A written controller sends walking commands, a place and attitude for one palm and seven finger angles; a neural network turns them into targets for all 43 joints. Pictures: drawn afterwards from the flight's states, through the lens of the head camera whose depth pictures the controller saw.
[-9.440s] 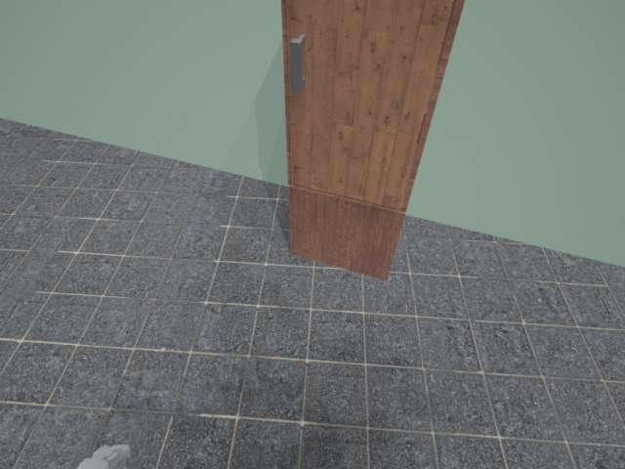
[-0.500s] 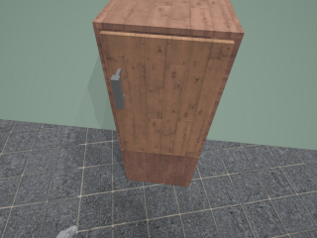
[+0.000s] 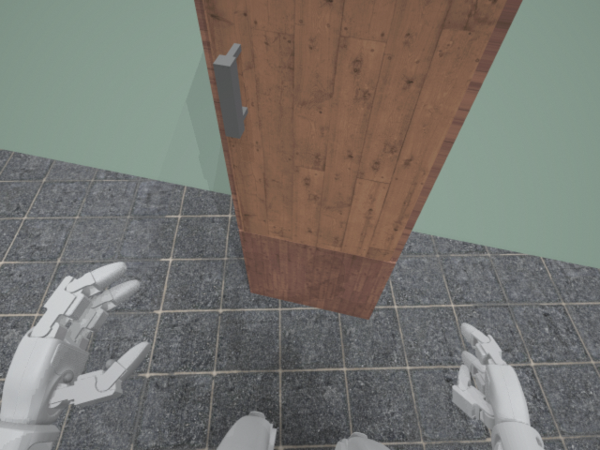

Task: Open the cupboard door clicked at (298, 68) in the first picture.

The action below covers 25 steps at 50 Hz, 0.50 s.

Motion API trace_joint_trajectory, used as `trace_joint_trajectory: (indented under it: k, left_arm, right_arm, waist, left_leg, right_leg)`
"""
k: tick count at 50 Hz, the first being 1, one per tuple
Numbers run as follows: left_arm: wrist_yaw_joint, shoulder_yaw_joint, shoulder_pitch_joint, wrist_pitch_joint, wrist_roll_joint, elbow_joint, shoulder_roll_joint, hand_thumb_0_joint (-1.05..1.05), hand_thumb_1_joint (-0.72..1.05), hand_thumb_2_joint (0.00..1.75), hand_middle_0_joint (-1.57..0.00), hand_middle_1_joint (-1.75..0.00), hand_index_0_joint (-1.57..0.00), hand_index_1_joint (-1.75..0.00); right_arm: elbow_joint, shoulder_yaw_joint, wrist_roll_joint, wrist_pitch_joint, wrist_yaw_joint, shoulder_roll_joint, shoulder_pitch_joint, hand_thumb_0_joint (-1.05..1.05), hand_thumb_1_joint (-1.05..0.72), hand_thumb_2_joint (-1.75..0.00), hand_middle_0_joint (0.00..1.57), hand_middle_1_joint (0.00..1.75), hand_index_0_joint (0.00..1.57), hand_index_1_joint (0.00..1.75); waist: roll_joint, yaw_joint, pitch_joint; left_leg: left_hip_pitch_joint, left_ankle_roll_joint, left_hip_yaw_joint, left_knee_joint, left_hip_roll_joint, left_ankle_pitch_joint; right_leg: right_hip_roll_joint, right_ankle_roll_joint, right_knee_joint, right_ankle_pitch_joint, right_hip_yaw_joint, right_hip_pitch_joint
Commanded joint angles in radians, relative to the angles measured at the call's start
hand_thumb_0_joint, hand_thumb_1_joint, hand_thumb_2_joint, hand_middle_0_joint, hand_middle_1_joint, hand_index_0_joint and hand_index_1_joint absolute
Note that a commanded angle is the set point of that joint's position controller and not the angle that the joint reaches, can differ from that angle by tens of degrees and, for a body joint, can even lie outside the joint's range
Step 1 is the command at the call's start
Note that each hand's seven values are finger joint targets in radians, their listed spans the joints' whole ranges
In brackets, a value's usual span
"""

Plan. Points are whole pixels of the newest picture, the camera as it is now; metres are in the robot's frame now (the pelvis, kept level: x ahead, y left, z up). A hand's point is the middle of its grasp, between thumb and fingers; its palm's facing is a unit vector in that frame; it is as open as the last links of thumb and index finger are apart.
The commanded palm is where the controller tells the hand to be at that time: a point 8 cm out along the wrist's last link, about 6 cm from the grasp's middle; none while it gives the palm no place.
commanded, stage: raise the hand with hooked fingers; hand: left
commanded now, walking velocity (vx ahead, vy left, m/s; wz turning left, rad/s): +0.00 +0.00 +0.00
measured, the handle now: (235, 91) +0.58 +0.18 +0.14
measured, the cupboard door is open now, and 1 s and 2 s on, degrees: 0 0 0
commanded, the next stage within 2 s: move the hooked fingers beside the handle in 1.50 s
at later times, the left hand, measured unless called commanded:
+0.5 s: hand (93, 305) +0.24 +0.26 +0.09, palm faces -0.13 -0.99 -0.07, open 12.7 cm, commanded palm +0.22 +0.33 +0.11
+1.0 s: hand (25, 214) +0.30 +0.33 +0.16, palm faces -0.07 -1.00 -0.07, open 14.0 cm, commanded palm +0.28 +0.38 +0.16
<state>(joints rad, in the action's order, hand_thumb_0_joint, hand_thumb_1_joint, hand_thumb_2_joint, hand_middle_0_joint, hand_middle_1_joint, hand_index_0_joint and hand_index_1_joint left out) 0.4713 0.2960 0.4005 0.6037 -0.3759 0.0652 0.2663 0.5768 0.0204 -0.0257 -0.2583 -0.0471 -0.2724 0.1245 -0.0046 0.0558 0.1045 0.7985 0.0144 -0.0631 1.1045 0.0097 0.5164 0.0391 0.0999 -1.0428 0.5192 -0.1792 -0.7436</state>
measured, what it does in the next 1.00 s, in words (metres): rises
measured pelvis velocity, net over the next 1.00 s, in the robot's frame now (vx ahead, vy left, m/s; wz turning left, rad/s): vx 0.01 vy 0.07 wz -0.03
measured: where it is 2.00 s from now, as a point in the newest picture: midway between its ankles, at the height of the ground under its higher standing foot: outside the picture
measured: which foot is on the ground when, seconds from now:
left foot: down 0.00-1.00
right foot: down 0.00-1.00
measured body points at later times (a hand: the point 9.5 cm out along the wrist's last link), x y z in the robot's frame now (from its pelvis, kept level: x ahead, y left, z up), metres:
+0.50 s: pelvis -0.01 +0.04 +0.03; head +0.03 +0.05 +0.48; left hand +0.24 +0.32 +0.10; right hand +0.13 -0.23 -0.04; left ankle +0.02 +0.13 -0.66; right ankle +0.01 -0.06 -0.66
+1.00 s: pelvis +0.01 +0.07 +0.05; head +0.03 +0.08 +0.50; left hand +0.30 +0.39 +0.17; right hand +0.17 -0.17 -0.02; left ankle +0.02 +0.13 -0.66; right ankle +0.01 -0.06 -0.66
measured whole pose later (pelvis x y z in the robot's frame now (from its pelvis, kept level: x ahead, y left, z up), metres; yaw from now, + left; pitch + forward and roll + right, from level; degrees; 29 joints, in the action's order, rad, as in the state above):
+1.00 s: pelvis +0.01 +0.07 +0.05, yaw -2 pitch +5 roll -3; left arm 0.54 0.41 -0.09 0.15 -0.34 0.33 0.47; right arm 0.58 -0.08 -0.05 -0.23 -0.08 -0.27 0.26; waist -0.02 0.02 0.05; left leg 0.47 -0.08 0.02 0.75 -0.04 0.37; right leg 0.00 0.01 -0.67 0.34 -0.09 -0.42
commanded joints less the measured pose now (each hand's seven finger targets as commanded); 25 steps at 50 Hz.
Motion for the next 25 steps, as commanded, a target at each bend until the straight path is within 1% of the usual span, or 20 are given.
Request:
trace_joint_trajectory:
  k: [1, 2, 3, 4, 5, 7, 8, 10, 11, 12, 13, 15, 16, 17, 18, 20, 22, 23, 24, 25]
  left_arm:
    - [0.115, 0.049, -0.165, -0.13, 0.002, -0.046, 0.255, 0.0, 0.18, 0.59, -0.25, -0.76, -0.25, -0.76]
    - [0.122, 0.082, -0.141, -0.19, -0.001, -0.042, 0.286, 0.0, 0.15, 0.58, -0.25, -0.78, -0.25, -0.78]
    - [0.121, 0.14, -0.108, -0.245, -0.021, -0.012, 0.318, 0.0, 0.13, 0.57, -0.25, -0.8, -0.25, -0.8]
    - [0.111, 0.156, -0.099, -0.273, -0.039, -0.06, 0.306, 0.0, 0.11, 0.56, -0.26, -0.81, -0.26, -0.81]
    - [0.084, 0.217, -0.086, -0.291, -0.059, -0.071, 0.332, 0.0, 0.08, 0.55, -0.26, -0.82, -0.26, -0.82]
    - [0.017, 0.238, -0.076, -0.28, -0.09, -0.115, 0.287, 0.0, 0.04, 0.53, -0.26, -0.86, -0.26, -0.86]
    - [-0.011, 0.256, -0.071, -0.265, -0.1, -0.12, 0.287, 0.0, 0.01, 0.52, -0.26, -0.87, -0.26, -0.87]
    - [-0.057, 0.235, -0.066, -0.22, -0.087, -0.125, 0.252, 0.0, -0.03, 0.5, -0.27, -0.9, -0.27, -0.9]
    - [-0.065, 0.193, -0.083, -0.2, -0.071, -0.117, 0.224, 0.0, -0.06, 0.49, -0.27, -0.92, -0.27, -0.92]
    - [-0.068, 0.171, -0.107, -0.185, -0.054, -0.098, 0.221, 0.0, -0.08, 0.48, -0.27, -0.93, -0.27, -0.93]
    - [-0.058, 0.131, -0.136, -0.178, -0.041, -0.083, 0.203, 0.0, -0.1, 0.47, -0.27, -0.94, -0.27, -0.94]
    - [-0.029, 0.089, -0.172, -0.176, -0.016, -0.043, 0.213, 0.0, -0.15, 0.45, -0.27, -0.98, -0.27, -0.98]
    - [-0.012, 0.075, -0.212, -0.178, -0.01, -0.054, 0.232, 0.0, -0.17, 0.44, -0.28, -0.99, -0.28, -0.99]
    - [0.0, 0.078, -0.246, -0.183, -0.007, -0.052, 0.255, 0.0, -0.2, 0.43, -0.28, -1.0, -0.28, -1.0]
    - [0.015, 0.075, -0.301, -0.186, -0.015, -0.07, 0.269, 0.0, -0.22, 0.42, -0.28, -1.02, -0.28, -1.02]
    - [0.017, 0.123, -0.374, -0.186, -0.014, -0.107, 0.332, 0.0, -0.27, 0.4, -0.28, -1.05, -0.28, -1.05]
    - [-0.005, 0.16, -0.396, -0.179, -0.018, -0.15, 0.358, 0.0, -0.31, 0.38, -0.29, -1.08, -0.29, -1.08]
    - [-0.019, 0.199, -0.407, -0.181, -0.025, -0.152, 0.391, 0.0, -0.34, 0.37, -0.29, -1.1, -0.29, -1.1]
    - [-0.027, 0.191, -0.385, -0.184, -0.027, -0.146, 0.367, 0.0, -0.36, 0.36, -0.29, -1.11, -0.29, -1.11]
    - [-0.036, 0.193, -0.38, -0.188, -0.031, -0.129, 0.357, 0.0, -0.38, 0.35, -0.29, -1.12, -0.29, -1.12]
  right_arm:
    - [-0.12, 0.035, -0.035, -0.045, -0.035, -0.141, 0.065, 0.0, -0.9, -0.9, 0.2, 0.3, 0.2, 0.3]
    - [-0.143, 0.032, -0.039, -0.038, -0.036, -0.141, 0.053, 0.0, -0.9, -0.9, 0.2, 0.3, 0.2, 0.3]
    - [-0.16, 0.031, -0.04, -0.03, -0.034, -0.136, 0.038, 0.0, -0.9, -0.9, 0.2, 0.3, 0.2, 0.3]
    - [-0.18, 0.022, -0.039, -0.023, -0.031, -0.123, 0.033, 0.0, -0.9, -0.9, 0.2, 0.3, 0.2, 0.3]
    - [-0.186, 0.02, -0.037, -0.018, -0.031, -0.11, 0.028, 0.0, -0.9, -0.9, 0.2, 0.3, 0.2, 0.3]
    - [-0.193, 0.014, -0.03, -0.019, -0.027, -0.084, 0.026, 0.0, -0.9, -0.9, 0.2, 0.3, 0.2, 0.3]
    - [-0.193, 0.014, -0.024, -0.023, -0.024, -0.08, 0.018, 0.0, -0.9, -0.9, 0.2, 0.3, 0.2, 0.3]
    - [-0.176, 0.02, -0.022, -0.031, -0.019, -0.081, 0.041, 0.0, -0.9, -0.9, 0.2, 0.3, 0.2, 0.3]
    - [-0.172, 0.019, -0.02, -0.036, -0.015, -0.087, 0.044, 0.0, -0.9, -0.9, 0.2, 0.3, 0.2, 0.3]
    - [-0.165, 0.023, -0.021, -0.041, -0.014, -0.095, 0.053, 0.0, -0.9, -0.9, 0.2, 0.3, 0.2, 0.3]
    - [-0.166, 0.022, -0.022, -0.045, -0.013, -0.105, 0.057, 0.0, -0.9, -0.9, 0.2, 0.3, 0.2, 0.3]
    - [-0.157, 0.024, -0.029, -0.053, -0.015, -0.124, 0.083, 0.0, -0.9, -0.9, 0.2, 0.3, 0.2, 0.3]
    - [-0.158, 0.022, -0.031, -0.061, -0.019, -0.133, 0.091, 0.0, -0.9, -0.9, 0.2, 0.3, 0.2, 0.3]
    - [-0.157, 0.022, -0.035, -0.067, -0.026, -0.138, 0.096, 0.0, -0.9, -0.9, 0.2, 0.3, 0.2, 0.3]
    - [-0.157, 0.02, -0.036, -0.07, -0.032, -0.147, 0.092, 0.0, -0.9, -0.9, 0.2, 0.3, 0.2, 0.3]
    - [-0.149, 0.019, -0.038, -0.078, -0.043, -0.147, 0.095, 0.0, -0.9, -0.9, 0.2, 0.3, 0.2, 0.3]
    - [-0.145, 0.012, -0.035, -0.09, -0.048, -0.141, 0.093, 0.0, -0.9, -0.9, 0.2, 0.3, 0.2, 0.3]
    - [-0.14, 0.009, -0.03, -0.09, -0.048, -0.146, 0.098, 0.0, -0.9, -0.9, 0.2, 0.3, 0.2, 0.3]
    - [-0.141, 0.006, -0.03, -0.089, -0.048, -0.139, 0.096, 0.0, -0.9, -0.9, 0.2, 0.3, 0.2, 0.3]
    - [-0.136, 0.002, -0.03, -0.089, -0.046, -0.137, 0.092, 0.0, -0.9, -0.9, 0.2, 0.3, 0.2, 0.3]
  waist:
    - [-0.003, -0.108, 0.193]
    - [0.005, -0.081, 0.233]
    - [-0.002, -0.043, 0.255]
    - [0.009, -0.032, 0.304]
    - [0.033, -0.015, 0.315]
    - [0.07, -0.002, 0.283]
    - [0.067, 0.012, 0.263]
    - [0.052, -0.003, 0.208]
    - [0.039, -0.02, 0.164]
    - [0.056, -0.039, 0.137]
    - [0.04, -0.052, 0.103]
    - [0.012, -0.075, 0.091]
    - [-0.013, -0.08, 0.105]
    - [-0.004, -0.085, 0.104]
    - [-0.022, -0.085, 0.104]
    - [-0.065, -0.072, 0.167]
    - [-0.115, -0.054, 0.202]
    - [-0.117, -0.045, 0.198]
    - [-0.118, -0.044, 0.197]
    - [-0.131, -0.041, 0.174]
  left_leg:
    - [-0.065, -0.067, 0.026, -0.115, -0.01, -0.27]
    - [-0.076, -0.067, 0.027, -0.138, -0.014, -0.285]
    - [-0.093, -0.062, 0.025, -0.155, -0.017, -0.31]
    - [-0.109, -0.061, 0.029, -0.173, -0.022, -0.328]
    - [-0.104, -0.053, 0.027, -0.187, -0.02, -0.326]
    - [-0.112, -0.044, 0.022, -0.231, -0.016, -0.323]
    - [-0.117, -0.039, 0.018, -0.245, -0.013, -0.328]
    - [-0.134, -0.037, 0.032, -0.282, -0.013, -0.305]
    - [-0.133, -0.037, 0.035, -0.292, -0.014, -0.279]
    - [-0.133, -0.042, 0.038, -0.292, -0.013, -0.251]
    - [-0.135, -0.045, 0.038, -0.291, -0.015, -0.241]
    - [-0.157, -0.052, 0.041, -0.304, -0.016, -0.2]
    - [-0.169, -0.055, 0.039, -0.31, -0.016, -0.179]
    - [-0.183, -0.058, 0.035, -0.32, -0.014, -0.158]
    - [-0.2, -0.059, 0.028, -0.325, -0.015, -0.159]
    - [-0.26, -0.061, 0.019, -0.357, -0.01, -0.165]
    - [-0.32, -0.056, 0.005, -0.388, -0.006, -0.206]
    - [-0.339, -0.051, -0.006, -0.398, -0.002, -0.233]
    - [-0.359, -0.048, -0.008, -0.41, 0.001, -0.255]
    - [-0.368, -0.043, -0.013, -0.421, 0.003, -0.267]
  right_leg:
    - [-0.086, -0.15, 0.313, -0.311, 0.359, 0.228]
    - [-0.096, -0.154, 0.323, -0.318, 0.359, 0.284]
    - [-0.098, -0.154, 0.319, -0.346, 0.357, 0.332]
    - [-0.108, -0.162, 0.323, -0.388, 0.35, 0.383]
    - [-0.118, -0.174, 0.332, -0.407, 0.356, 0.414]
    - [-0.104, -0.16, 0.333, -0.393, 0.311, 0.414]
    - [-0.091, -0.146, 0.327, -0.39, 0.297, 0.409]
    - [-0.074, -0.127, 0.334, -0.31, 0.259, 0.347]
    - [-0.068, -0.122, 0.342, -0.25, 0.249, 0.304]
    - [-0.065, -0.123, 0.353, -0.193, 0.247, 0.265]
    - [-0.061, -0.119, 0.359, -0.162, 0.252, 0.243]
    - [-0.054, -0.109, 0.378, -0.073, 0.241, 0.198]
    - [-0.055, -0.106, 0.385, -0.033, 0.242, 0.191]
    - [-0.053, -0.101, 0.394, 0.001, 0.235, 0.187]
    - [-0.048, -0.094, 0.394, 0.0, 0.238, 0.193]
    - [-0.042, -0.085, 0.384, -0.03, 0.214, 0.231]
    - [-0.031, -0.075, 0.356, -0.115, 0.172, 0.256]
    - [-0.021, -0.066, 0.345, -0.152, 0.156, 0.264]
    - [-0.018, -0.066, 0.343, -0.18, 0.145, 0.27]
    - [-0.017, -0.064, 0.344, -0.2, 0.134, 0.27]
